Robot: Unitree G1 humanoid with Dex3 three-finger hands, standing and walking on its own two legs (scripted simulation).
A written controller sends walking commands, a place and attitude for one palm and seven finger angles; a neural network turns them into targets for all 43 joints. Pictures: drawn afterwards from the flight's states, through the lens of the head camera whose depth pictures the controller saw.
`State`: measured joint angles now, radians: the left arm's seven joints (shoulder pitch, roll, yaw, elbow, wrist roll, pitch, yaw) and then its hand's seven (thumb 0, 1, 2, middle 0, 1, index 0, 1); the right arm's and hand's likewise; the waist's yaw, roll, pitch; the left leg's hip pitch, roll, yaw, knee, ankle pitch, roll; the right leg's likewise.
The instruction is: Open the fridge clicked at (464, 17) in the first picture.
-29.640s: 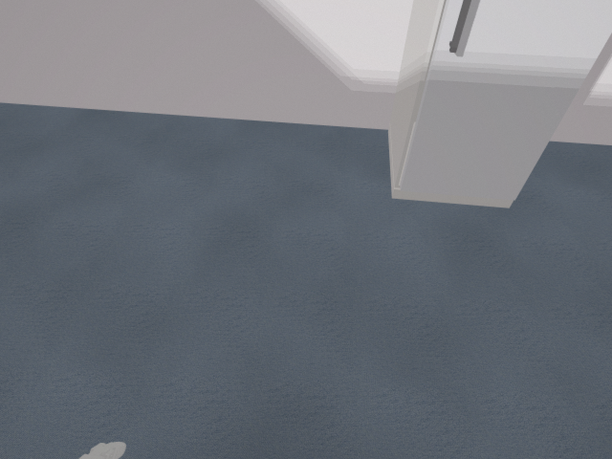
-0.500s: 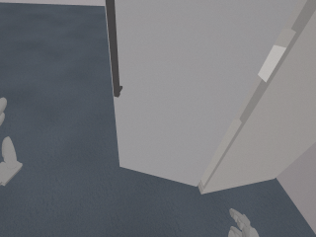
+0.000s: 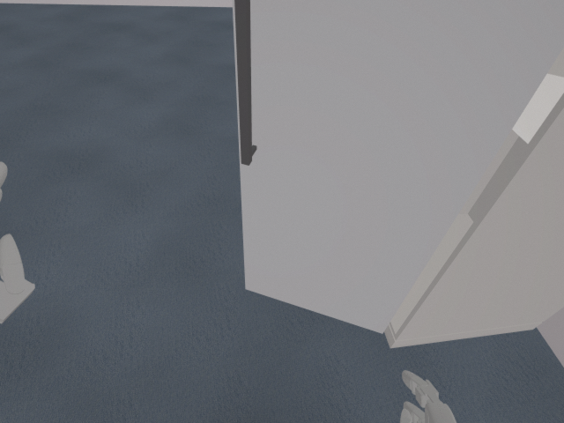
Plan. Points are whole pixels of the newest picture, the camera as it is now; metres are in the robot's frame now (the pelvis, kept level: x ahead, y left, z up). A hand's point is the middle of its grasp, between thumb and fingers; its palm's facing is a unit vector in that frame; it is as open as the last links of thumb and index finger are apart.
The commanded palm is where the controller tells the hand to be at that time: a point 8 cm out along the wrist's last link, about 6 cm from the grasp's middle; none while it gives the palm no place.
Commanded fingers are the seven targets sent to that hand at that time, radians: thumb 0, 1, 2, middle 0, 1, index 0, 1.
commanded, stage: stop stepping back and stand still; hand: left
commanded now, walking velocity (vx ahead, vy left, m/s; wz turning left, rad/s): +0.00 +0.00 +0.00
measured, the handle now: (248, 83) +0.67 +0.11 +0.17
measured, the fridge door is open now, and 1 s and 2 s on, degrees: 64 64 64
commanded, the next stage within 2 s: let the arm hang, fingers relaxed in 0.42 s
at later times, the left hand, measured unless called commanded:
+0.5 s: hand (51, 257) +0.24 +0.27 +0.17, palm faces +0.38 -0.79 -0.49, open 7.4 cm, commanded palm none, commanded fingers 0.00 0.90 0.90 -0.20 -0.30 -0.20 -0.30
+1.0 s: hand out of the picture -0.02 +0.21 -0.17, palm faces +0.03 -0.98 -0.20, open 7.1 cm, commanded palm none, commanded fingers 0.00 0.90 0.90 -0.20 -0.30 -0.20 -0.30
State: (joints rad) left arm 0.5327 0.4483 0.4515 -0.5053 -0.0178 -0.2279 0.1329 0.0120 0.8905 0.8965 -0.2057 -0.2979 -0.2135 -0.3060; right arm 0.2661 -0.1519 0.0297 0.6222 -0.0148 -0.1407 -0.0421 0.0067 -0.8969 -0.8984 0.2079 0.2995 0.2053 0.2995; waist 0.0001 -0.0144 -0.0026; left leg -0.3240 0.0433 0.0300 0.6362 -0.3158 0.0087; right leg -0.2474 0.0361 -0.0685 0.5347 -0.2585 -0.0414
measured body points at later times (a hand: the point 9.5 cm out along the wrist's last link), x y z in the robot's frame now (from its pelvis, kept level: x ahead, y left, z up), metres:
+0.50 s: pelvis +0.03 +0.01 +0.01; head +0.05 +0.02 +0.46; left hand +0.22 +0.31 +0.19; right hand +0.21 -0.23 -0.06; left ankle +0.03 +0.11 -0.73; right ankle +0.01 -0.10 -0.73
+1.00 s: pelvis +0.01 +0.02 +0.01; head +0.04 +0.03 +0.46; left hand -0.02 +0.26 -0.15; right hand +0.00 -0.22 -0.14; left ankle +0.03 +0.11 -0.73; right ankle +0.01 -0.09 -0.73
